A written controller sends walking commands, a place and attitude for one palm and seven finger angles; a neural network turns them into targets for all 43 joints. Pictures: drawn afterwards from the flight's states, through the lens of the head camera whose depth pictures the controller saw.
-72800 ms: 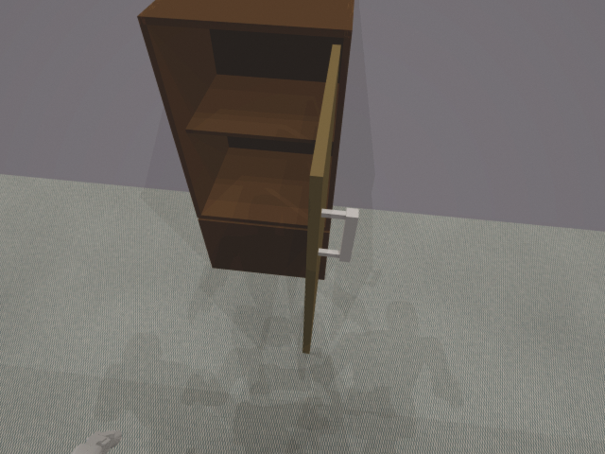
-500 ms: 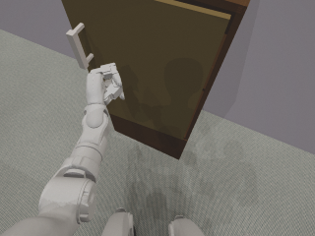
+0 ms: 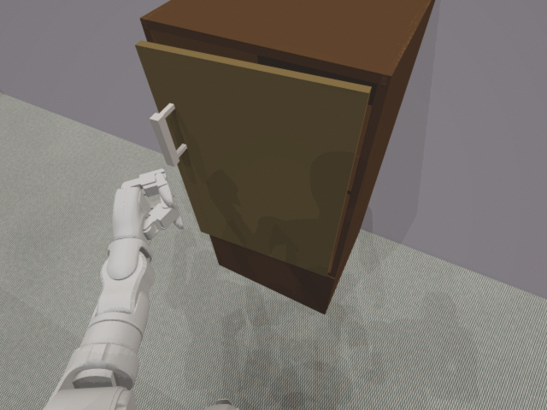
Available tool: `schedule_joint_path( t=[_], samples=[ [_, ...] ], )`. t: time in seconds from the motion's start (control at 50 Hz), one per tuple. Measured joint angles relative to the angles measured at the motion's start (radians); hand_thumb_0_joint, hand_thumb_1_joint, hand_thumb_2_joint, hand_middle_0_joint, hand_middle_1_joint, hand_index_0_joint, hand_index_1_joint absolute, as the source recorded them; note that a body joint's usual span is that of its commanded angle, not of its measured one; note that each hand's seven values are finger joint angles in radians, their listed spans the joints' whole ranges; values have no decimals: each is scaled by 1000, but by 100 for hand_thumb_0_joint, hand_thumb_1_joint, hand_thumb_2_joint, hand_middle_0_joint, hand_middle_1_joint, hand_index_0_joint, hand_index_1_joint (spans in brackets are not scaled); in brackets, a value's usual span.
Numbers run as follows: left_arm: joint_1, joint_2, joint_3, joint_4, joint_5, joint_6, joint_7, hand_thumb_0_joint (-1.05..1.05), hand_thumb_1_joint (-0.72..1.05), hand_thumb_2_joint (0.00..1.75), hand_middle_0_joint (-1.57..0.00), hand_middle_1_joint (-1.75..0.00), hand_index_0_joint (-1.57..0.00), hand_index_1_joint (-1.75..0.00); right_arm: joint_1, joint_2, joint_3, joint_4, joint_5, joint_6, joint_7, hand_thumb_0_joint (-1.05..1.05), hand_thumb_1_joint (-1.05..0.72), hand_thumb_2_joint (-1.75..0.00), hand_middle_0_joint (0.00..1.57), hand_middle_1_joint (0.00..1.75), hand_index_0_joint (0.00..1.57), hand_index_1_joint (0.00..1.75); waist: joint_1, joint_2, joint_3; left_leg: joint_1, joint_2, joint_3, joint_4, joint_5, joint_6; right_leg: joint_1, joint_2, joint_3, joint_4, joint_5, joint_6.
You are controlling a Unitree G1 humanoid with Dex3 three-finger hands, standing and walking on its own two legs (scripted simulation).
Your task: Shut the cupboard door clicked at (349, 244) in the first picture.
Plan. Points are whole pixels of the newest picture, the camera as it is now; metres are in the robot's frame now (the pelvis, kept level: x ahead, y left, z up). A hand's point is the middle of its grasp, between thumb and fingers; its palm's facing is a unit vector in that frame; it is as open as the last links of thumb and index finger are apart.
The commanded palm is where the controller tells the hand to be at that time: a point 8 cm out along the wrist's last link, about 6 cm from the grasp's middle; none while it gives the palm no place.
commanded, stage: draw the hand back to the body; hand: left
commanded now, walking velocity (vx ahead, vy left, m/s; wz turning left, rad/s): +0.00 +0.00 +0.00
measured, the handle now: (171, 135) +0.63 +0.21 +0.03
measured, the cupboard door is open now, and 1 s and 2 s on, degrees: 4 4 4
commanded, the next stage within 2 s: step back with the hand held close in 1.22 s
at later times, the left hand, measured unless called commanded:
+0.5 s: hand (60, 255) +0.28 +0.24 +0.15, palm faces +0.26 -0.93 -0.27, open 3.7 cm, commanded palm +0.23 +0.28 +0.17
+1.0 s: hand out of the picture +0.19 +0.30 +0.21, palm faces +0.51 -0.75 -0.43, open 7.0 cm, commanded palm +0.15 +0.33 +0.22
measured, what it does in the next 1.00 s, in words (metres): stands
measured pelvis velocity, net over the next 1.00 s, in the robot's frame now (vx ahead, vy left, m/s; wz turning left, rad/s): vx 0.02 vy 0.02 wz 0.03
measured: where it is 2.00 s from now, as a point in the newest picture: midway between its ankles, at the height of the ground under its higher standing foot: outside the picture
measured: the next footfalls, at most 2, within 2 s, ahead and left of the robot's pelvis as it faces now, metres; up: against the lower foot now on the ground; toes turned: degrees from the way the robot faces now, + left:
none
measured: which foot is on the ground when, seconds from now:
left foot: down 0.00-1.00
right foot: down 0.00-1.00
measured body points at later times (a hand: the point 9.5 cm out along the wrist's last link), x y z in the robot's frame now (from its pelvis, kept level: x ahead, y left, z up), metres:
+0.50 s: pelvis +0.02 +0.03 +0.04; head +0.01 +0.01 +0.49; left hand +0.26 +0.29 +0.16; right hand +0.23 -0.18 -0.03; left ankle +0.04 +0.12 -0.69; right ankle -0.03 -0.09 -0.69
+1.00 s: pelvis +0.02 +0.02 +0.05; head +0.00 -0.01 +0.50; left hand +0.16 +0.34 +0.23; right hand +0.22 -0.19 -0.04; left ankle +0.04 +0.12 -0.69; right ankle -0.03 -0.09 -0.69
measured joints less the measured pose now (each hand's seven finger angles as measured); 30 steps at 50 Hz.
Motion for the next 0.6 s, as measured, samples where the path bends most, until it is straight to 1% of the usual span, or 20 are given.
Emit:
schedule_joint_path(
  t=[0.08, 0.12, 0.16, 0.24, 0.32, 0.4, 0.46, 0.6],
  samples=[
    [71, 16, -25, -95, -2, -5, -22, 1, 90, 90, -130, -150, -130, -150, -47, -18, -6, -12, 8, -29, -17, 1, -90, -90, 20, 30, 20, 30, 7, -7, 12, 55, -2, -8, -32, 13, 1, 63, 0, -7, -46, 19, 0],
    [105, 25, -34, -138, -8, 9, -39, 1, 90, 90, -129, -149, -130, -149, -77, -27, -10, -22, 13, -39, -22, 1, -91, -90, 19, 30, 20, 30, 13, -6, 17, 77, -4, -8, -44, 18, 3, 87, -2, -7, -62, 25, 3],
    [148, 30, -42, -186, -23, 35, -57, 1, 90, 90, -127, -147, -128, -147, -103, -33, -11, -34, 20, -48, -27, 1, -91, -90, 19, 30, 20, 30, 22, -2, 20, 102, -8, -4, -59, 22, 7, 113, -5, -4, -78, 31, 7],
    [282, 54, -92, -345, 40, 121, -1, 1, 90, 90, -121, -141, -122, -141, -161, -17, -7, -63, 26, -18, -61, 1, -91, -90, 19, 30, 20, 30, 39, -1, 36, 200, -21, 12, -140, 47, 12, 203, -18, 13, -153, 57, 16],
    [389, 72, -115, -472, 72, 185, 44, 1, 89, 90, -113, -131, -114, -132, -203, 5, 15, -81, 27, -4, -89, 1, -91, -90, 19, 30, 20, 30, 61, -2, 53, 296, -32, 17, -224, 75, 22, 301, -28, 18, -242, 90, 25],
    [443, 89, -103, -559, 86, 235, 73, 1, 89, 90, -103, -121, -104, -121, -235, 23, 40, -88, 25, -8, -100, 1, -91, -90, 19, 30, 20, 30, 83, -5, 83, 374, -42, 12, -288, 98, 27, 387, -35, 13, -320, 119, 30],
    [490, 98, -85, -635, 92, 263, 87, 1, 89, 90, -95, -112, -96, -112, -247, 31, 55, -90, 19, -22, -98, 1, -90, -90, 19, 30, 20, 30, 95, 0, 101, 421, -50, 10, -329, 112, 31, 441, -40, 10, -373, 139, 33],
    [634, 115, -29, -809, 92, 290, 95, 1, 89, 90, -76, -91, -77, -92, -240, 44, 75, -77, 1, -40, -83, 1, -90, -90, 20, 30, 20, 30, 114, 7, 117, 500, -65, 14, -405, 134, 37, 522, -54, 13, -456, 166, 42]
  ],
)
